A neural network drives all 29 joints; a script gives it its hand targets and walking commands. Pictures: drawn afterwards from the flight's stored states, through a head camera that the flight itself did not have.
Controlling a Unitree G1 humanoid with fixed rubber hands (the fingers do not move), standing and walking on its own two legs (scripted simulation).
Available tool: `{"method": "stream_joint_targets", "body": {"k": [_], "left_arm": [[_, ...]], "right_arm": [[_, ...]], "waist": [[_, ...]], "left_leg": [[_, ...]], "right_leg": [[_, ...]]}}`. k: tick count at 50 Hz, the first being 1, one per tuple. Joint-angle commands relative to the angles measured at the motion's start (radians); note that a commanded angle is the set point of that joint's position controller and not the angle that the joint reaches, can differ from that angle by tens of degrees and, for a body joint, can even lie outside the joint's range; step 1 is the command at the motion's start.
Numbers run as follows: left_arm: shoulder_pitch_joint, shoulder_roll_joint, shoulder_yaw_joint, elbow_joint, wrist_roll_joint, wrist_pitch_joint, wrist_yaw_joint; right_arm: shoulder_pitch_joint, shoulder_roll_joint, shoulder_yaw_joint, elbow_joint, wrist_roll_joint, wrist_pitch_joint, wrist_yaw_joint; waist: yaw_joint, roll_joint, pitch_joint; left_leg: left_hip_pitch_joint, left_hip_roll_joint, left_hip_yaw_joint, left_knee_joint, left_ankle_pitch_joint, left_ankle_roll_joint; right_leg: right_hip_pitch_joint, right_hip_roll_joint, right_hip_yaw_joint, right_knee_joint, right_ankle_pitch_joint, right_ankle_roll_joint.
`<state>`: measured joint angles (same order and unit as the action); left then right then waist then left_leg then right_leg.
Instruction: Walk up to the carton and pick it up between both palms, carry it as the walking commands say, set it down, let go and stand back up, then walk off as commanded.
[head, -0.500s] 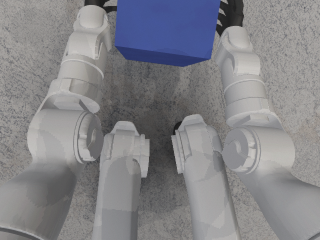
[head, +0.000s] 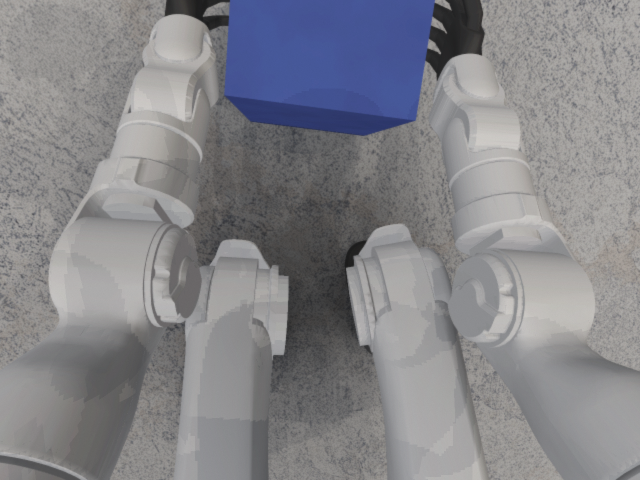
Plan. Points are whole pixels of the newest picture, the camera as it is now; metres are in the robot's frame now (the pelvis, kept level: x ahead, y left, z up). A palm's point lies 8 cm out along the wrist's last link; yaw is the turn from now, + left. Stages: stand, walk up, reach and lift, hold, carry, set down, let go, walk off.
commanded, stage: set down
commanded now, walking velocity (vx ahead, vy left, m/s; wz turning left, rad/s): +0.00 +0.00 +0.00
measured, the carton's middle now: (321, 41) +0.52 -0.04 -0.25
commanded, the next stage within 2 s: none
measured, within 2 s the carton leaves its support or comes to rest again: rests again in 0.10 s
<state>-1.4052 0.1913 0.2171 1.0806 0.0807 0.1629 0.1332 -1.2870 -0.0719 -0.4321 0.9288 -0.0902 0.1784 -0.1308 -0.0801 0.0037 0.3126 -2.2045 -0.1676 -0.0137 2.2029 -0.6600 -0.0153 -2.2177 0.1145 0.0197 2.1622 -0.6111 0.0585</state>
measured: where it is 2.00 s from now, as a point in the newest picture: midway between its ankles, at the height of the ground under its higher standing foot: (311, 327)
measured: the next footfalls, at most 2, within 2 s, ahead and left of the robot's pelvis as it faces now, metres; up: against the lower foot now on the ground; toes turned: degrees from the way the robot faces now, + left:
none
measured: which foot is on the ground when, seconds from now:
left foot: down 0.00-1.00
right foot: down 0.00-1.00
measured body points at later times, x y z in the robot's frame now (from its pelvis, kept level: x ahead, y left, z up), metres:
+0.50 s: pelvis +0.00 +0.00 -0.01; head +0.36 +0.00 +0.26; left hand +0.54 +0.10 -0.20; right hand +0.50 -0.17 -0.20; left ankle +0.09 +0.10 -0.35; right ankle +0.10 -0.12 -0.35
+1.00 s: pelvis -0.01 +0.00 +0.00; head +0.36 +0.00 +0.25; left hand +0.54 +0.12 -0.21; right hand +0.50 -0.20 -0.19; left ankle +0.09 +0.10 -0.35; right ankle +0.10 -0.12 -0.35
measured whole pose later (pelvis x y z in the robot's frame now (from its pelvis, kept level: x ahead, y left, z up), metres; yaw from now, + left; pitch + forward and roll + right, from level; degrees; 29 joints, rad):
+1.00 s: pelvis -0.01 +0.00 +0.00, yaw +0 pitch +38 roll -2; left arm -1.43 0.32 0.10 1.17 -0.04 0.09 0.09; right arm -1.35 -0.21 -0.32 1.12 0.03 0.05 -0.11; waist -0.09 -0.02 0.33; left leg -2.23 -0.11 -0.01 2.19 -0.62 -0.01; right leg -2.24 0.08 -0.01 2.15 -0.57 0.03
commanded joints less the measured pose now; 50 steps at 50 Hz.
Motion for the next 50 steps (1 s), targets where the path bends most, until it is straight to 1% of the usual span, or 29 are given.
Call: {"method": "stream_joint_targets", "body": {"k": [1,4,5,8,9,10,12,13,19,22,23,24,26,27,28,29,30,32,35,36,37,38,40,41,42,45,47,49,50], "left_arm": [[-0.493,-0.873,-0.233,-0.079,-0.046,-0.033,-0.244],[-0.507,-0.855,-0.226,-0.080,-0.042,-0.034,-0.248],[-0.497,-0.864,-0.225,-0.076,-0.042,-0.033,-0.250],[-0.501,-0.847,-0.229,-0.072,-0.046,-0.037,-0.251],[-0.498,-0.844,-0.226,-0.072,-0.046,-0.037,-0.251],[-0.510,-0.843,-0.223,-0.069,-0.043,-0.037,-0.251],[-0.495,-0.839,-0.226,-0.063,-0.041,-0.037,-0.251],[-0.498,-0.834,-0.213,-0.058,-0.034,-0.036,-0.251],[-0.501,-0.806,-0.201,-0.054,-0.027,-0.038,-0.254],[-0.485,-0.790,-0.185,-0.051,-0.019,-0.041,-0.253],[-0.487,-0.780,-0.184,-0.049,-0.017,-0.040,-0.253],[-0.482,-0.766,-0.175,-0.048,-0.011,-0.040,-0.252],[-0.479,-0.748,-0.174,-0.052,-0.009,-0.040,-0.249],[-0.472,-0.733,-0.171,-0.055,-0.006,-0.043,-0.247],[-0.474,-0.707,-0.165,-0.052,-0.004,-0.044,-0.241],[-0.465,-0.685,-0.163,-0.053,-0.004,-0.046,-0.238],[-0.465,-0.655,-0.160,-0.061,-0.004,-0.051,-0.231],[-0.450,-0.596,-0.145,-0.054,-0.002,-0.055,-0.219],[-0.442,-0.462,-0.117,-0.059,0.006,-0.065,-0.188],[-0.445,-0.401,-0.109,-0.067,0.002,-0.070,-0.174],[-0.432,-0.322,-0.089,-0.062,0.009,-0.072,-0.158],[-0.419,-0.224,-0.070,-0.067,0.008,-0.078,-0.135],[-0.366,0.005,-0.038,-0.064,0.003,-0.086,-0.081],[-0.347,0.125,-0.025,-0.062,-0.005,-0.090,-0.054],[-0.336,0.174,-0.033,-0.048,-0.024,-0.091,-0.041],[-0.352,0.206,-0.092,-0.045,-0.090,-0.101,-0.033],[-0.351,0.207,-0.128,-0.033,-0.132,-0.107,-0.038],[-0.355,0.216,-0.153,-0.027,-0.164,-0.114,-0.041],[-0.346,0.206,-0.168,-0.007,-0.182,-0.114,-0.049]], "right_arm": [[-0.616,0.729,0.343,-0.087,0.053,-0.040,0.253],[-0.607,0.733,0.329,-0.077,0.046,-0.037,0.257],[-0.615,0.722,0.329,-0.082,0.045,-0.040,0.257],[-0.616,0.712,0.327,-0.085,0.048,-0.045,0.258],[-0.609,0.717,0.327,-0.073,0.047,-0.043,0.257],[-0.620,0.713,0.322,-0.084,0.051,-0.046,0.260],[-0.607,0.704,0.320,-0.078,0.046,-0.045,0.259],[-0.613,0.704,0.314,-0.076,0.044,-0.045,0.260],[-0.611,0.692,0.310,-0.081,0.045,-0.048,0.262],[-0.606,0.668,0.293,-0.074,0.037,-0.051,0.259],[-0.592,0.658,0.283,-0.067,0.031,-0.050,0.258],[-0.592,0.651,0.275,-0.065,0.031,-0.050,0.258],[-0.575,0.636,0.271,-0.060,0.028,-0.052,0.256],[-0.573,0.626,0.265,-0.062,0.028,-0.055,0.253],[-0.577,0.606,0.257,-0.058,0.028,-0.056,0.251],[-0.553,0.574,0.241,-0.046,0.022,-0.058,0.246],[-0.541,0.559,0.241,-0.046,0.023,-0.062,0.241],[-0.520,0.493,0.211,-0.034,0.012,-0.069,0.224],[-0.485,0.370,0.168,-0.026,0.005,-0.084,0.191],[-0.477,0.302,0.145,-0.023,0.001,-0.089,0.174],[-0.455,0.222,0.115,-0.016,-0.005,-0.096,0.154],[-0.421,0.126,0.081,-0.003,-0.011,-0.104,0.130],[-0.352,-0.097,0.032,0.017,-0.005,-0.124,0.071],[-0.327,-0.213,0.020,0.020,0.007,-0.133,0.040],[-0.323,-0.255,0.034,0.019,0.024,-0.141,0.022],[-0.298,-0.259,0.077,0.065,0.082,-0.153,0.010],[-0.291,-0.248,0.115,0.087,0.131,-0.159,0.013],[-0.295,-0.252,0.144,0.104,0.172,-0.162,0.016],[-0.298,-0.240,0.164,0.111,0.191,-0.163,0.020]], "waist": [[-0.035,0.074,-0.917],[-0.033,0.071,-0.891],[-0.041,0.069,-0.887],[-0.034,0.081,-0.890],[-0.037,0.065,-0.880],[-0.033,0.085,-0.882],[-0.040,0.082,-0.888],[-0.031,0.081,-0.870],[-0.025,0.075,-0.864],[-0.027,0.073,-0.850],[-0.037,0.073,-0.848],[-0.029,0.080,-0.843],[-0.032,0.075,-0.847],[-0.023,0.082,-0.854],[-0.020,0.083,-0.858],[-0.031,0.094,-0.857],[-0.028,0.080,-0.861],[-0.039,0.076,-0.864],[-0.036,0.078,-0.881],[-0.046,0.079,-0.893],[-0.041,0.085,-0.891],[-0.051,0.083,-0.900],[-0.046,0.076,-0.926],[-0.049,0.075,-0.945],[-0.050,0.068,-0.964],[-0.056,0.061,-0.993],[-0.046,0.064,-0.992],[-0.037,0.088,-0.995],[-0.031,0.072,-0.991]], "left_leg": [[0.346,-0.018,-0.004,-0.162,0.398,0.019],[0.335,-0.017,-0.004,-0.165,0.390,0.020],[0.325,-0.016,-0.007,-0.163,0.385,0.021],[0.335,-0.016,-0.005,-0.158,0.399,0.020],[0.327,-0.016,-0.006,-0.157,0.394,0.021],[0.329,-0.013,-0.006,-0.160,0.388,0.022],[0.338,-0.012,-0.007,-0.155,0.386,0.021],[0.328,-0.013,-0.006,-0.157,0.387,0.022],[0.319,-0.007,-0.006,-0.151,0.375,0.023],[0.314,-0.005,-0.008,-0.152,0.374,0.025],[0.321,-0.002,-0.011,-0.151,0.369,0.025],[0.324,0.000,-0.009,-0.151,0.372,0.024],[0.325,0.003,-0.009,-0.152,0.365,0.022],[0.333,0.002,-0.007,-0.154,0.369,0.021],[0.339,0.004,-0.009,-0.155,0.370,0.021],[0.349,0.006,-0.009,-0.153,0.374,0.017],[0.346,0.008,-0.011,-0.156,0.372,0.018],[0.352,0.010,-0.012,-0.155,0.378,0.012],[0.367,0.018,-0.008,-0.160,0.367,0.004],[0.374,0.021,-0.010,-0.159,0.360,0.000],[0.381,0.026,-0.007,-0.162,0.365,-0.006],[0.384,0.028,-0.004,-0.162,0.360,-0.011],[0.402,0.037,0.003,-0.168,0.360,-0.024],[0.412,0.044,-0.001,-0.174,0.351,-0.026],[0.420,0.055,-0.003,-0.170,0.350,-0.029],[0.420,0.073,-0.007,-0.171,0.351,-0.029],[0.408,0.085,-0.010,-0.172,0.360,-0.024],[0.405,0.095,-0.007,-0.167,0.365,-0.023],[0.387,0.098,-0.008,-0.171,0.361,-0.018]], "right_leg": [[0.450,0.038,-0.046,-0.110,0.424,-0.036],[0.439,0.039,-0.046,-0.112,0.420,-0.038],[0.438,0.036,-0.045,-0.110,0.418,-0.038],[0.437,0.035,-0.046,-0.105,0.428,-0.038],[0.445,0.034,-0.046,-0.106,0.424,-0.037],[0.427,0.035,-0.045,-0.106,0.417,-0.038],[0.428,0.032,-0.049,-0.100,0.410,-0.037],[0.419,0.034,-0.047,-0.105,0.410,-0.036],[0.416,0.031,-0.046,-0.100,0.404,-0.035],[0.402,0.030,-0.051,-0.099,0.400,-0.032],[0.396,0.030,-0.052,-0.099,0.394,-0.033],[0.389,0.029,-0.051,-0.100,0.393,-0.031],[0.396,0.028,-0.054,-0.098,0.389,-0.031],[0.395,0.028,-0.055,-0.097,0.389,-0.030],[0.398,0.027,-0.055,-0.096,0.389,-0.027],[0.391,0.024,-0.055,-0.096,0.388,-0.028],[0.398,0.023,-0.056,-0.095,0.392,-0.026],[0.409,0.020,-0.059,-0.098,0.398,-0.022],[0.427,0.015,-0.061,-0.102,0.396,-0.016],[0.437,0.012,-0.061,-0.101,0.394,-0.015],[0.444,0.008,-0.063,-0.105,0.396,-0.011],[0.456,0.005,-0.063,-0.109,0.399,-0.010],[0.484,-0.005,-0.067,-0.121,0.403,-0.005],[0.501,-0.013,-0.067,-0.127,0.397,-0.002],[0.511,-0.021,-0.064,-0.134,0.397,0.001],[0.519,-0.036,-0.063,-0.139,0.416,0.003],[0.503,-0.043,-0.056,-0.140,0.423,0.001],[0.481,-0.050,-0.044,-0.143,0.428,-0.004],[0.492,-0.051,-0.041,-0.145,0.426,-0.005]]}}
